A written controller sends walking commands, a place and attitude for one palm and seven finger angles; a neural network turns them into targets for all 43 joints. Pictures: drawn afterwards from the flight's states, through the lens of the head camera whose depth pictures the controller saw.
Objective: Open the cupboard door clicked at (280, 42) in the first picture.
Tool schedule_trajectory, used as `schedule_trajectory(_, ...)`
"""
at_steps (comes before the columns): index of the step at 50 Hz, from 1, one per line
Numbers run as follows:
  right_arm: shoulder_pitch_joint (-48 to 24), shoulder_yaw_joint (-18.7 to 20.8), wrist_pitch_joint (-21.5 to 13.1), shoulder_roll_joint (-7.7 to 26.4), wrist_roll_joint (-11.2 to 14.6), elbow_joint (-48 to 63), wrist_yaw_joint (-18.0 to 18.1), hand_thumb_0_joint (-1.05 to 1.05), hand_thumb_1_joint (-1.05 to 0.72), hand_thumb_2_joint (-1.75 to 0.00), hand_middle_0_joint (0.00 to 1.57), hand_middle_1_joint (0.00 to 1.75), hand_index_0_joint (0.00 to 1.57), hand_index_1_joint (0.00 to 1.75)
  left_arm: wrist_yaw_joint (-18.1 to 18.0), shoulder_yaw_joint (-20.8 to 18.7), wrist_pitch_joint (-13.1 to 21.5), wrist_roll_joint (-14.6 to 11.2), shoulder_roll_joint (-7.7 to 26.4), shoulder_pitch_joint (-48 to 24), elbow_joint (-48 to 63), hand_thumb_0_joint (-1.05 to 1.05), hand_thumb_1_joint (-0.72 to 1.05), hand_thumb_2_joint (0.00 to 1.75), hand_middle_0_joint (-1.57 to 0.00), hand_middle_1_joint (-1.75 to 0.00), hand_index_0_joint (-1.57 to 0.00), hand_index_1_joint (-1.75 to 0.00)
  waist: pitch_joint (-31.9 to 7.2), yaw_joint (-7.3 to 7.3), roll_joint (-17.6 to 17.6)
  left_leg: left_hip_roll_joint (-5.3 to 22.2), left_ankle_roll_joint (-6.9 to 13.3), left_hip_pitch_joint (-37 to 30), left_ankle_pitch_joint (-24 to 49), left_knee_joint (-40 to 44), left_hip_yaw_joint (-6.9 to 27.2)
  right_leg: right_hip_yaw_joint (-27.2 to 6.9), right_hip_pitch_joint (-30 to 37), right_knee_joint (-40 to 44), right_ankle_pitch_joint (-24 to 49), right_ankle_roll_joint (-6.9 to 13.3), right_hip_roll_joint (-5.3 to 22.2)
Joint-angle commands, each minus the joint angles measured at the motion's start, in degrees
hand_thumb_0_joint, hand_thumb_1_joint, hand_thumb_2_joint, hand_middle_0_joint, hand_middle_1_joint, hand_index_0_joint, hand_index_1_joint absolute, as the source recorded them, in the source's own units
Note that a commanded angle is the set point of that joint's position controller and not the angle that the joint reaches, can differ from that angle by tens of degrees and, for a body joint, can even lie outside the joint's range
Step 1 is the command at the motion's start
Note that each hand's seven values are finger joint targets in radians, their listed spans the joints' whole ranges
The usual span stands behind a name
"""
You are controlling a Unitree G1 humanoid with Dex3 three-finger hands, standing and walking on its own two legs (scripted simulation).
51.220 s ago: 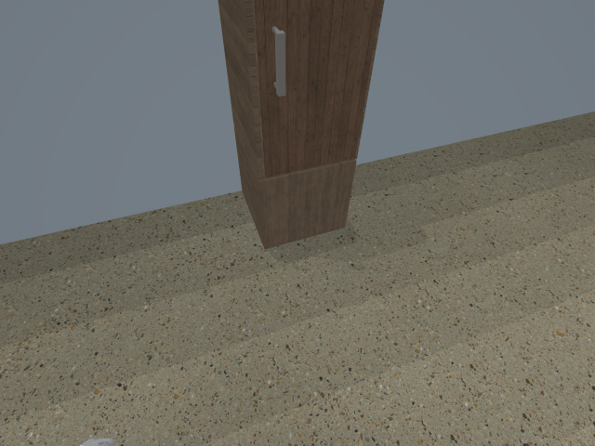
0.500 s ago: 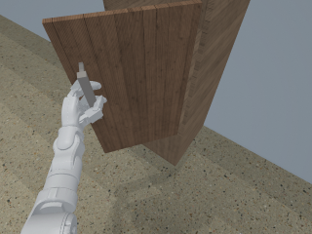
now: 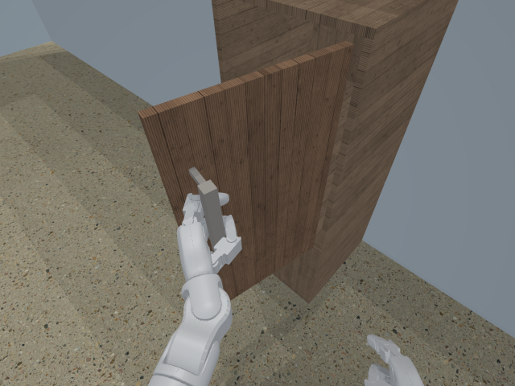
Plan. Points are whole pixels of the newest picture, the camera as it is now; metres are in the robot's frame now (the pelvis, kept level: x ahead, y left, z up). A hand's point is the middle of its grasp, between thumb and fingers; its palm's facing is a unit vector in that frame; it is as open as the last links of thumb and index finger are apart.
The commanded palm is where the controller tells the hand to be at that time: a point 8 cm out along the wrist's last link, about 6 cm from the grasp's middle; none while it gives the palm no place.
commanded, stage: pull the door open along its arc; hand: left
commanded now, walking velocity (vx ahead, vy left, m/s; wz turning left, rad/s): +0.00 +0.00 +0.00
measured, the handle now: (208, 214) +0.36 +0.10 +0.09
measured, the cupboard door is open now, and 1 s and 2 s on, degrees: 77 82 84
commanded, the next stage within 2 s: open thumb and fingers to let go in 0.16 s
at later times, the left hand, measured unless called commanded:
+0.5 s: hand (237, 249) +0.30 +0.04 +0.09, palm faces +0.33 -0.94 -0.05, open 7.2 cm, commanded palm +0.25 +0.08 +0.08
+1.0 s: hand (237, 250) +0.30 +0.04 +0.08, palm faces +0.28 -0.96 -0.04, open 14.7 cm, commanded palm +0.25 +0.09 +0.08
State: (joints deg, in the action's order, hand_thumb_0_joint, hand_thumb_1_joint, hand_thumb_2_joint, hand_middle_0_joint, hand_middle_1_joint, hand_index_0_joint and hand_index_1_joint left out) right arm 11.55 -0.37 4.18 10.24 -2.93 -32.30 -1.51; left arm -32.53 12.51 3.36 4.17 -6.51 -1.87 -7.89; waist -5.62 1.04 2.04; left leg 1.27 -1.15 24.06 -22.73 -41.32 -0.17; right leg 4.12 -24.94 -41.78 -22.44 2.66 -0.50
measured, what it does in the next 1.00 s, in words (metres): stands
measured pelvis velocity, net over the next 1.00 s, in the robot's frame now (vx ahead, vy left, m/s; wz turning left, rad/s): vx -0.03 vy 0.01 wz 0.01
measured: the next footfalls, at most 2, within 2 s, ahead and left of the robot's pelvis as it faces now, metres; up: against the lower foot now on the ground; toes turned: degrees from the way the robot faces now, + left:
none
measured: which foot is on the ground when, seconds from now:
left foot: down 0.00-1.00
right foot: down 0.00-1.00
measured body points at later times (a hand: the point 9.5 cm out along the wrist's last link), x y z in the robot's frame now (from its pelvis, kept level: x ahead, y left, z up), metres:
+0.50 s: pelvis -0.01 -0.02 +0.00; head +0.00 -0.04 +0.45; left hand +0.28 +0.09 +0.09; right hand +0.18 -0.22 -0.10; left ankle -0.02 +0.13 -0.71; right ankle -0.01 -0.09 -0.71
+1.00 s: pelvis -0.03 +0.01 +0.00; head -0.02 +0.00 +0.45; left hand +0.28 +0.10 +0.09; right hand +0.14 -0.20 -0.10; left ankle -0.02 +0.13 -0.71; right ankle -0.01 -0.09 -0.71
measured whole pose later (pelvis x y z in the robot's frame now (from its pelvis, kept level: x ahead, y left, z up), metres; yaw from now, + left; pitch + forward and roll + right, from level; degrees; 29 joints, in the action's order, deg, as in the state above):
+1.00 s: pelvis -0.03 +0.01 +0.00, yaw +1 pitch +4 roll +0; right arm 9.9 -1.3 2.5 9.7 -2.7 -35.3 -0.9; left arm -35.2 15.9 2.9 3.8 -7.0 -7.2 -13.0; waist -3.7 0.4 1.9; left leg 0.4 -0.4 25.5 -21.4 -43.2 0.2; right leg 4.5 -25.8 -43.0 -21.0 2.1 0.4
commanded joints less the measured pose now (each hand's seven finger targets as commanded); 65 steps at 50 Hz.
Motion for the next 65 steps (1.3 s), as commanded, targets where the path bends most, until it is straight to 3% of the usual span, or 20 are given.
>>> schedule_trajectory(1, -6.55, 1.91, -2.67, 4.35, 0.18, 9.33, -0.14, 0.0, -0.9, -0.9, 0.2, 0.3, 0.2, 0.3, -0.92, 4.87, 2.99, 1.41, -8.08, -4.23, 19.47, 0.0, 0.9, 0.9, -0.4, -1.35, -0.4, -1.35, -12.21, -1.22, -5.19, -1.48, 1.55, -4.53, 19.28, 2.22, -0.52, -1.82, 10.54, 5.73, 27.56, -1.07, 1.62)
schedule_trajectory(7, -8.94, 1.16, -3.55, 3.4, 0.57, 10.1, -1.2, 0.0, -0.9, -0.9, 0.2, 0.3, 0.2, 0.3, -0.43, 7.76, -0.2, -0.4, -10.99, 6.77, 25.02, 0.0, 0.9, 0.9, -0.4, -1.35, -0.4, -1.35, -10.26, -2.36, -6.9, -2.01, 1.28, -4.6, 17.66, 1.8, -0.32, -2.24, 11.91, 7.47, 28.19, -1.6, 2.48)
schedule_trajectory(12, -10.24, 0.74, -3.74, 3.75, 0.09, 7.84, -0.21, 0.0, -0.9, -0.9, 0.2, 0.3, 0.2, 0.3, -2.72, 2.94, -1.02, -0.34, -7.33, -3.79, 20.16, 0.0, 0.9, 0.9, -0.4, -1.35, -0.4, -1.35, -6.36, -1.35, -8.56, -2.94, 1.33, -3.28, 13.02, 1.02, 0.14, -4.47, 8.36, 10.73, 21.03, -2.28, 3.45)
schedule_trajectory(13, -10.42, 0.68, -3.85, 4.08, -0.05, 6.98, 0.29, 0.0, -0.9, -0.9, 0.2, 0.3, 0.2, 0.3, -3.55, 0.68, -0.42, -0.07, -4.77, -10.66, 19.15, 0.0, 0.9, 0.9, -0.4, -1.35, -0.4, -1.35, -6.19, -0.59, -8.38, -3.13, 1.56, -3.01, 12.03, 0.77, 0.17, -5.05, 6.89, 11.13, 18.84, -2.47, 3.62)
schedule_trajectory(16, -9.75, 0.91, -4.03, 3.72, -0.22, 6.86, 0.65, 0.0, -0.9, -0.9, 0.2, 0.3, 0.2, 0.3, -3.2, 1.36, 0.14, 0.11, -6.22, -9.01, 16.13, 0.0, 0.69, 0.81, -0.38, -1.33, -0.38, -1.33, -8.77, -1.53, -8.83, -3.27, 1.58, -3.2, 12.77, 1.03, 0.32, -5.59, 8.6, 10.74, 20.37, -2.53, 3.89)
schedule_trajectory(22, -7.85, 1.32, -3.95, 4.15, 0.0, 7.36, 0.83, 0.0, -0.9, -0.9, 0.2, 0.3, 0.2, 0.3, -0.7, 3.3, 2.27, 0.11, -7.2, -9.69, 16.0, 0.0, 0.27, 0.63, -0.35, -1.28, -0.35, -1.28, -11.39, -0.9, -9.49, -2.96, 1.78, -3.42, 14.62, 1.74, 0.32, -4.71, 10.21, 8.54, 26.86, -2.99, 3.8)
schedule_trajectory(26, -8.02, 1.3, -3.94, 4.5, 0.14, 7.0, 1.15, 0.0, -0.9, -0.9, 0.2, 0.3, 0.2, 0.3, -0.28, 3.79, 3.5, 0.64, -6.61, -14.93, 15.25, 0.0, -0.01, 0.51, -0.33, -1.25, -0.33, -1.25, -10.04, 0.07, -8.11, -2.91, 1.99, -3.44, 12.8, 1.63, 0.55, -4.78, 7.59, 9.21, 21.03, -2.62, 3.61)
schedule_trajectory(33, -7.92, 1.56, -4.71, 4.53, 0.19, 7.14, 1.05, 0.0, -0.9, -0.9, 0.2, 0.3, 0.2, 0.3, -1.27, 4.65, 4.09, 1.04, -7.8, -16.75, 12.67, 0.0, -0.5, 0.3, -0.3, -1.2, -0.3, -1.2, -10.83, -0.34, -6.73, -2.56, 2.05, -3.46, 12.49, 1.69, 0.45, -2.87, 5.49, 7.74, 16.15, -1.55, 2.33)
schedule_trajectory(35, -7.8, 1.5, -4.66, 4.62, 0.25, 7.23, 1.09, 0.0, -0.9, -0.9, 0.2, 0.3, 0.2, 0.3, -1.36, 4.19, 4.05, 0.71, -7.52, -15.93, 12.08, 0.0, -0.5, 0.3, -0.3, -1.2, -0.3, -1.2, -10.8, -0.78, -8.21, -2.48, 2.01, -3.1, 12.71, 2.29, 0.62, -2.5, 6.2, 7.62, 15.89, -1.39, 2.08)
schedule_trajectory(39, -8.51, 1.3, -4.5, 4.65, 0.32, 6.98, 1.18, 0.0, -0.9, -0.9, 0.2, 0.3, 0.2, 0.3, -1.94, 3.32, 3.7, 0.77, -6.86, -17.01, 10.93, 0.0, -0.5, 0.3, -0.27, -1.0, -0.27, -1.0, -9.54, -1.07, -7.89, -2.29, 1.94, -2.67, 11.43, 2.6, 0.69, -2.35, 5.27, 8.25, 12.09, -1.0, 1.73)
schedule_trajectory(41, -8.66, 1.17, -4.53, 4.55, 0.27, 6.55, 1.07, 0.0, -0.9, -0.9, 0.2, 0.3, 0.2, 0.3, -2.48, 4.11, 3.65, 1.05, -7.99, -20.12, 10.17, 0.0, -0.5, 0.3, -0.25, -0.9, -0.25, -0.9, -8.53, -0.42, -6.1, -2.17, 1.94, -2.98, 10.92, 2.61, 0.65, -2.02, 3.62, 7.96, 10.31, -0.8, 1.55)
schedule_trajectory(47, -8.97, 1.13, -4.39, 4.52, 0.03, 6.3, 1.02, 0.0, -0.9, -0.9, 0.2, 0.3, 0.2, 0.3, -3.38, 2.69, 3.23, 0.65, -7.64, -21.85, 8.02, 0.0, -0.5, 0.3, -0.2, -0.6, -0.2, -0.6, -9.4, -0.98, -7.17, -2.13, 1.87, -2.49, 9.82, 3.16, 0.64, -1.64, 3.82, 8.05, 7.77, -0.62, 1.16)
schedule_trajectory(50, -9.26, 1.05, -4.21, 4.43, 0.11, 6.23, 0.86, 0.0, -0.9, -0.9, 0.2, 0.3, 0.2, 0.3, -3.73, 2.74, 3.08, 0.89, -8.05, -22.53, 7.69, 0.0, -0.5, 0.3, -0.18, -0.45, -0.18, -0.45, -9.98, -1.38, -5.02, -2.08, 1.71, -2.47, 9.8, 3.37, 0.59, -1.34, 3.63, 7.36, 7.51, -0.33, 0.98)
schedule_trajectory(53, -9.36, 0.96, -3.89, 4.49, 0.1, 5.96, 0.91, 0.0, -0.9, -0.9, 0.2, 0.3, 0.2, 0.3, -4.25, 1.33, 2.8, 0.53, -7.24, -24.02, 6.46, 0.0, -0.5, 0.3, -0.15, -0.3, -0.15, -0.3, -9.62, -1.37, -6.75, -2.09, 1.65, -1.95, 9.24, 3.51, 0.73, -1.33, 3.56, 7.66, 6.3, -0.33, 0.92)
schedule_trajectory(59, -9.44, 1.14, -3.62, 4.33, -0.02, 6.12, 0.49, 0.0, -0.9, -0.9, 0.2, 0.3, 0.2, 0.3, -4.53, 2.54, 2.29, 0.75, -9.2, -22.91, 5.68, 0.0, -0.5, 0.3, -0.15, -0.3, -0.15, -0.3, -10.59, -1.6, -7.14, -1.78, 1.51, -1.98, 10.67, 3.17, 0.79, -0.8, 3.75, 6.75, 8.09, -0.08, 0.6)
schedule_trajectory(60, -4.18, 1.16, -2.78, 6.45, 0.1, 4.6, 0.47, 0.0, -0.9, -0.9, 0.2, 0.3, 0.2, 0.3, 8.48, 15.96, 4.7, 6.45, -4.78, -21.66, 5.57, 0.0, -0.5, 0.3, -0.15, -0.3, -0.15, -0.3, -5.88, 3.97, -10.03, -1.76, 2.73, -3.42, 12.33, 3.21, 0.86, -2.77, 1.06, 5.55, 15.04, -0.28, 0.83)
schedule_trajectory(61, -3.39, 1.5, -3.07, 6.41, 0.86, 6.8, 1.11, 0.0, -0.9, -0.9, 0.2, 0.3, 0.2, 0.3, 15.39, 11.25, 7.83, 4.24, -0.21, -25.0, 8.97, 0.0, -0.5, 0.3, -0.15, -0.3, -0.15, -0.3, -10.1, 2.5, -8.35, -2.16, 3.06, -3.43, 13.22, 2.51, 0.71, -2.54, 2.76, 4.53, 17.81, -0.13, 1.08)
schedule_trajectory(62, -3.2, 1.43, -3.56, 6.47, 1.1, 7.8, 1.73, 0.0, -0.9, -0.9, 0.2, 0.3, 0.2, 0.3, 20.81, 11.46, 10.0, 3.15, 1.41, -26.8, 11.89, 0.0, -0.5, 0.3, -0.15, -0.3, -0.15, -0.3, -13.58, 2.09, -5.64, -2.42, 3.28, -5.27, 14.02, 2.15, 0.52, -2.98, 4.33, 3.77, 19.74, -0.14, 1.17)
schedule_trajectory(64, -2.85, 0.85, -4.73, 6.43, 2.34, 9.36, 2.45, 0.0, -0.9, -0.9, 0.2, 0.3, 0.2, 0.3, 29.4, 10.66, 11.45, -1.42, 2.5, -25.1, 12.17, 0.0, -0.5, 0.3, -0.15, -0.3, -0.15, -0.3, -13.83, 2.15, -2.02, -2.53, 3.26, -6.36, 12.93, 2.01, 0.46, -2.92, 4.12, 3.88, 18.78, -0.06, 1.11)
schedule_trajectory(65, -3.34, 0.38, -5.49, 6.02, 2.94, 9.86, 2.73, 0.0, -0.9, -0.9, 0.2, 0.3, 0.2, 0.3, 31.19, 9.02, 11.25, -4.33, 2.06, -23.68, 11.12, 0.0, -0.5, 0.3, -0.15, -0.3, -0.15, -0.3, -12.39, 1.7, -3.2, -2.48, 3.0, -5.57, 11.23, 2.63, 1.03, -2.29, 3.78, 4.28, 16.52, -0.2, 0.82)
